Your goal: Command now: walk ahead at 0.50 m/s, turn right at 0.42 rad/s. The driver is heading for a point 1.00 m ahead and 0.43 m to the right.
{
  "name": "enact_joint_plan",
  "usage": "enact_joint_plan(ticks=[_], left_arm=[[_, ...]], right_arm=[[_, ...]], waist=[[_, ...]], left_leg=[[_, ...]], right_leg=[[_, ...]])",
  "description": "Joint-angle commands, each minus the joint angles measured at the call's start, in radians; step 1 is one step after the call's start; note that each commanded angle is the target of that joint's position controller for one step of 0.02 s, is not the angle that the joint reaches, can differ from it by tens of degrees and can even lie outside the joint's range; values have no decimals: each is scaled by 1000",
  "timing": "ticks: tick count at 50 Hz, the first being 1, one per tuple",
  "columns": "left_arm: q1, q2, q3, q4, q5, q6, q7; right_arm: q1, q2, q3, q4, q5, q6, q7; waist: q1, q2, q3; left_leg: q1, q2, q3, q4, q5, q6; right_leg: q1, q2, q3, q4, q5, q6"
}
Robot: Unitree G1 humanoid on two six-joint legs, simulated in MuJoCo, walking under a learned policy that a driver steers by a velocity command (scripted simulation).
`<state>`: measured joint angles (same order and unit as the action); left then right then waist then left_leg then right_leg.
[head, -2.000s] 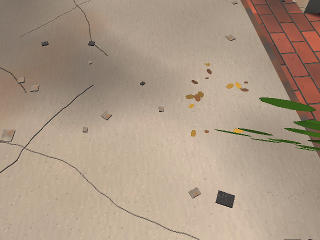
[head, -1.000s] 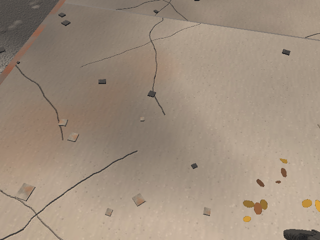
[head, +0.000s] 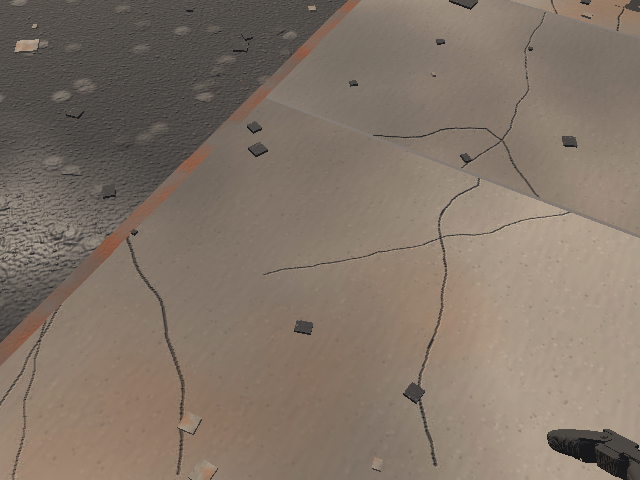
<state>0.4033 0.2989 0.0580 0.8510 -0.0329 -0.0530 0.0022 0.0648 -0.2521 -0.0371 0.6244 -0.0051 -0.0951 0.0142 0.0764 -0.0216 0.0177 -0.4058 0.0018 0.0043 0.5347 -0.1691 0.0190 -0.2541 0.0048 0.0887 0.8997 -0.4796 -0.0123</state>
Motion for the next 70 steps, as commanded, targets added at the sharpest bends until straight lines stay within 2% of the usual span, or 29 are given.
enact_joint_plan(ticks=[1,3,7,12,17,19,21,22,23,24,25,26,27,28,32,37,42,45,46,47,48,49,50,52,54,59,66,68,70], left_arm=[[-70,121,27,-112,-7,-20,5],[-88,95,30,-120,3,-3,-1],[-137,44,22,-155,7,24,-10],[-272,22,6,-203,11,19,-39],[-399,40,6,-270,11,21,-63],[-378,67,20,-284,14,26,-67],[-170,134,62,-239,12,33,-59],[7,206,98,-192,9,43,-41],[-7,337,117,-193,-3,39,-28],[25,273,93,-234,5,22,-32],[-4,208,74,-220,15,6,-38],[-55,183,66,-219,13,-3,-37],[-129,147,54,-230,15,-4,-34],[-176,123,44,-248,28,-5,-29],[-177,142,49,-242,26,-12,-9],[-100,163,57,-207,13,0,11],[-39,155,58,-177,5,13,16],[-63,124,50,-185,11,20,16],[-67,66,28,-200,21,17,11],[59,1,7,-222,3,8,13],[83,69,12,-211,-10,2,16],[0,137,29,-203,-9,5,16],[-75,141,31,-215,4,8,17],[-139,113,31,-236,19,3,9],[-122,72,22,-232,12,5,0],[-242,22,-7,-261,27,-7,-14],[-411,48,-6,-307,12,-21,-37],[-354,74,8,-295,16,-23,-38],[-96,156,52,-222,27,-18,-23]], right_arm=[[231,-138,-51,20,2,1,-4],[159,-97,-41,33,-7,-5,-1],[146,-124,-58,68,-6,-23,-9],[171,-174,-74,106,-1,-14,-22],[234,-219,-90,149,24,11,-25],[231,-249,-98,153,32,25,-28],[215,-262,-98,149,42,41,-33],[231,-231,-84,139,27,38,-38],[329,-80,-34,80,-24,17,-25],[251,-131,-32,69,6,-22,-13],[136,-195,-49,38,49,-41,-5],[114,-182,-42,31,44,-51,-9],[118,-183,-45,45,15,-52,-18],[141,-192,-52,53,1,-43,-20],[129,-146,-43,46,-14,-6,-20],[-63,-98,-19,3,-4,-11,-5],[-116,-148,-36,-20,13,-29,14],[37,-186,-63,16,10,-41,6],[169,-230,-78,29,-8,-45,-2],[291,-318,-99,59,-25,-34,-4],[315,-259,-90,79,3,-27,7],[271,-185,-69,71,10,-23,6],[223,-157,-58,66,2,-15,5],[172,-119,-42,78,-11,-11,3],[169,-113,-39,93,-5,-16,3],[192,-186,-56,131,16,-13,-1],[296,-228,-61,198,37,17,-2],[285,-243,-63,207,39,29,-7],[283,-197,-42,201,28,30,-12]], waist=[[-144,152,-98],[-98,157,-26],[-75,106,8],[-115,73,39],[-143,67,75],[-111,94,36],[16,95,-89],[92,40,-181],[-28,-260,-250],[37,-160,-423],[60,-89,-278],[21,-36,-180],[-26,6,-115],[-67,-15,-93],[-95,-9,-48],[-20,-43,-6],[-13,-72,-7],[-100,-102,-64],[-161,-37,-185],[-133,239,-336],[-139,306,-323],[-162,193,-184],[-155,123,-103],[-117,111,-15],[-92,134,-15],[-113,98,4],[-153,107,34],[-99,111,5],[27,70,-165]], left_leg=[[509,330,-433,-272,-191,172],[367,274,-277,-327,-29,157],[303,271,-114,-390,159,174],[319,250,59,-404,223,151],[442,289,137,-352,295,117],[484,291,171,-240,587,96],[434,252,222,68,819,58],[227,214,229,344,627,14],[-251,29,183,726,-327,-59],[-364,-25,-75,863,-446,-51],[-450,24,-98,858,-347,-28],[-432,64,-91,777,-259,-13],[-365,98,-92,688,-205,-18],[-283,119,-101,633,-167,-23],[-206,104,-67,462,-73,-75],[-116,30,-53,95,246,-93],[-68,4,-96,-38,190,-60],[156,5,-71,-103,109,1],[390,134,-182,-79,74,62],[743,363,-595,-136,-123,223],[761,419,-828,-226,-378,258],[645,372,-705,-252,-421,217],[530,326,-565,-255,-314,186],[356,255,-398,-297,-107,176],[299,226,-317,-334,-11,183],[269,216,-172,-392,143,202],[355,249,-115,-346,199,155],[377,250,-93,-260,353,130],[250,163,-4,76,458,70]], right_leg=[[-527,-82,22,319,73,-5],[-465,-124,23,264,162,8],[-461,-138,15,178,270,34],[-421,-122,-39,-97,492,24],[-412,-96,-105,-241,432,-31],[-325,-42,-160,-258,331,-71],[-25,50,-211,-317,321,-129],[282,25,-113,-336,355,-173],[629,-253,438,-398,244,-353],[693,-346,765,-578,54,-424],[607,-321,634,-616,99,-362],[464,-281,517,-614,171,-328],[317,-242,417,-617,284,-300],[210,-213,352,-634,385,-291],[34,-162,233,-680,555,-294],[-29,-88,165,-665,428,-218],[89,-139,297,-557,348,-191],[88,-99,316,-407,422,-143],[-3,-43,251,-175,364,-106],[-331,101,98,167,29,-26],[-500,54,97,337,-110,-9],[-543,14,107,392,-21,-3],[-527,-16,67,388,48,0],[-470,-63,57,289,127,-3],[-412,-78,31,206,143,-2],[-379,-101,-33,-94,334,15],[-280,-55,-76,-345,422,-14],[-164,-27,-103,-402,392,-46],[236,-51,-75,-413,404,-108]])
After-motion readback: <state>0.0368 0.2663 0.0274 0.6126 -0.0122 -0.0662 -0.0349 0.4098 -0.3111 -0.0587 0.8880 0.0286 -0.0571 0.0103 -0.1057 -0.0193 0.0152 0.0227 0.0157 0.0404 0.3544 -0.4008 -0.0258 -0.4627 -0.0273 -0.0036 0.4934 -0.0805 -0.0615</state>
